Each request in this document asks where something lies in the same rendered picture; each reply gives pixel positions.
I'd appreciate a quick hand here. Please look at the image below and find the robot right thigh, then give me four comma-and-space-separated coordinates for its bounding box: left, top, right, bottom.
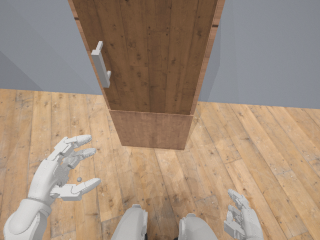
179, 216, 218, 240

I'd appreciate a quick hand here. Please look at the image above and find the left robot shin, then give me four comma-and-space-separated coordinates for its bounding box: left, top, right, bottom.
132, 204, 145, 240

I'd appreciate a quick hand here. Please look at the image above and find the left robot hand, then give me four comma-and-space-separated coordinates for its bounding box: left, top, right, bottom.
27, 134, 101, 206

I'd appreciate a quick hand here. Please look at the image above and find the right robot hand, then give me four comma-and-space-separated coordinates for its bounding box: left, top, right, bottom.
224, 189, 264, 240

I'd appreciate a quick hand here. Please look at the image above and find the cupboard door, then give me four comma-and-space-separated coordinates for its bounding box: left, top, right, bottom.
72, 0, 218, 115

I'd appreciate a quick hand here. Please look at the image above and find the left robot forearm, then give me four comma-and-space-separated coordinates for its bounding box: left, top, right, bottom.
3, 198, 52, 240

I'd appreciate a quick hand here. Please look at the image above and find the handle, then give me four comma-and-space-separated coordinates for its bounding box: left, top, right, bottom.
91, 41, 111, 88

